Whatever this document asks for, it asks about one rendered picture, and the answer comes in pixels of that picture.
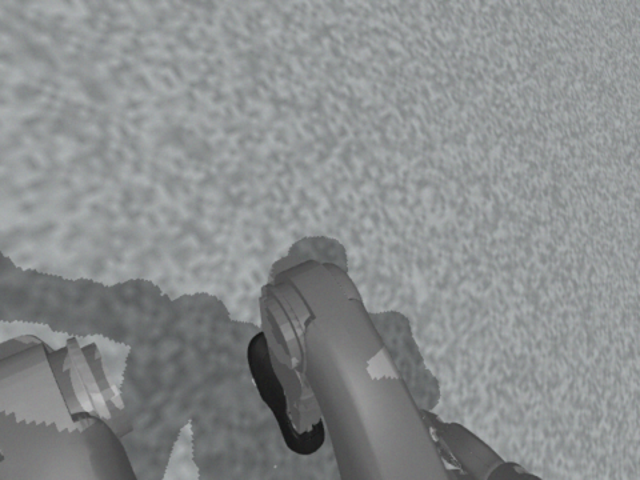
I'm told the right robot foot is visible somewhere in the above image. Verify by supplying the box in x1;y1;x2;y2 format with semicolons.
247;331;325;455

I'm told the right robot hand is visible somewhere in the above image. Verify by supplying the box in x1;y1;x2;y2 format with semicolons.
419;409;506;480

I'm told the right robot arm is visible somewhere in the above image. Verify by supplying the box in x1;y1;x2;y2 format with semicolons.
487;462;542;480

